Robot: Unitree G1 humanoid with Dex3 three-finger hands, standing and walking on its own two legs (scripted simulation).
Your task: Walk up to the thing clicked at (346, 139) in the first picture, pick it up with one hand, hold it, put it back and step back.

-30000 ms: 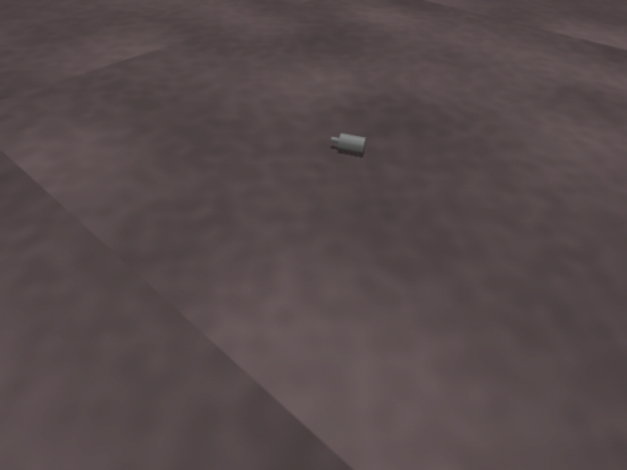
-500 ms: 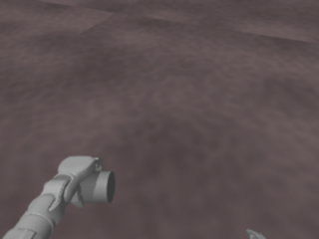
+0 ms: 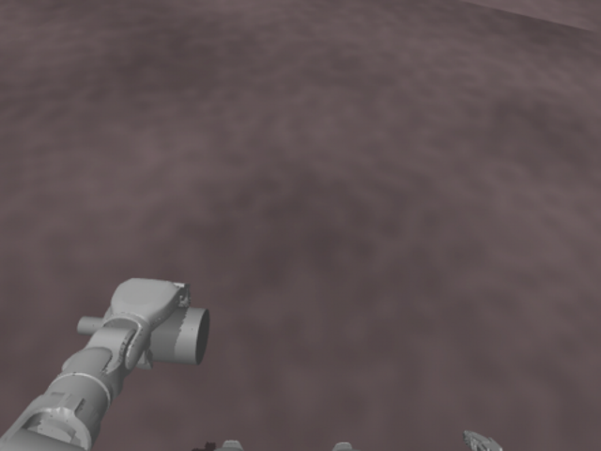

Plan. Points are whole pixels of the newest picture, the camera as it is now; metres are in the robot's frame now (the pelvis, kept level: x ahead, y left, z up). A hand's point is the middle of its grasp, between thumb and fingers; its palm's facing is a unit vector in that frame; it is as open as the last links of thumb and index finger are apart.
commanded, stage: crouch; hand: left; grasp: from above
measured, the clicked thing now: (143, 330) +0.33 +0.24 -0.13
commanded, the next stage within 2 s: lower in 1.54 s
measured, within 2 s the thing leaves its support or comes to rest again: neither
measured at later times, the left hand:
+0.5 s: hand (190, 334) +0.40 +0.21 -0.34, palm faces -0.47 +0.05 -0.88, open 11.2 cm
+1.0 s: hand (205, 332) +0.45 +0.21 -0.48, palm faces -0.46 +0.01 -0.89, open 11.2 cm
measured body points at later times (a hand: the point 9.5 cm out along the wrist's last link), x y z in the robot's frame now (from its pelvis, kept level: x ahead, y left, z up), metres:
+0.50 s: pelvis -0.04 +0.01 -0.21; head +0.14 +0.02 +0.20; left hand +0.42 +0.21 -0.29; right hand -0.03 -0.27 -0.33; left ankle +0.03 +0.11 -0.70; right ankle +0.03 -0.12 -0.70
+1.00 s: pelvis -0.04 +0.00 -0.31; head +0.21 +0.03 +0.06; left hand +0.47 +0.21 -0.43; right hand -0.02 -0.28 -0.42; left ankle +0.03 +0.11 -0.70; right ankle +0.03 -0.12 -0.70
